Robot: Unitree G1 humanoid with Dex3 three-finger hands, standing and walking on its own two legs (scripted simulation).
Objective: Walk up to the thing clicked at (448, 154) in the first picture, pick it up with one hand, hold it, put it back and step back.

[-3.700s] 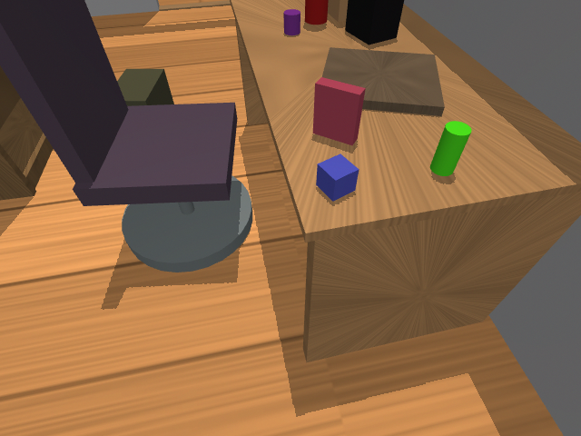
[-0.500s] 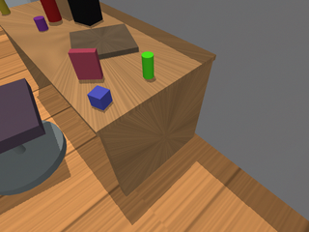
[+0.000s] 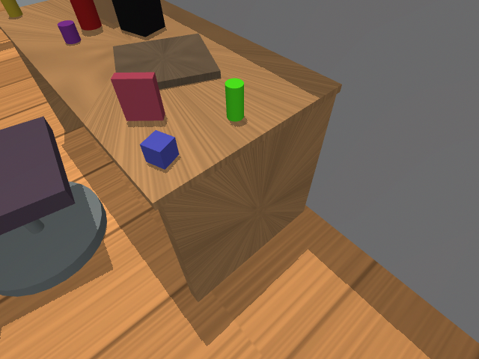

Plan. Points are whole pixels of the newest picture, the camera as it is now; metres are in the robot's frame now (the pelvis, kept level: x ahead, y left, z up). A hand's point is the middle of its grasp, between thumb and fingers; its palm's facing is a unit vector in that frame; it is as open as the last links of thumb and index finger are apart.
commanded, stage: stand
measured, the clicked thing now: (234, 100) +0.76 +0.02 +0.00
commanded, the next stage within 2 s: none
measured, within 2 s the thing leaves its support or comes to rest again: neither
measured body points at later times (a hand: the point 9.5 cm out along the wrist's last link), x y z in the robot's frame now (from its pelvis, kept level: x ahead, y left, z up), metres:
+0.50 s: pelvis +0.01 +0.00 +0.00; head +0.02 +0.00 +0.45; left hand +0.08 +0.30 -0.13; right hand +0.09 -0.30 -0.13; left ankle -0.02 +0.12 -0.75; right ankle +0.00 -0.14 -0.75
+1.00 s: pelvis +0.00 +0.00 +0.00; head +0.01 +0.00 +0.45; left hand +0.06 +0.30 -0.13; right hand +0.08 -0.30 -0.13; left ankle -0.02 +0.12 -0.75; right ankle +0.00 -0.14 -0.75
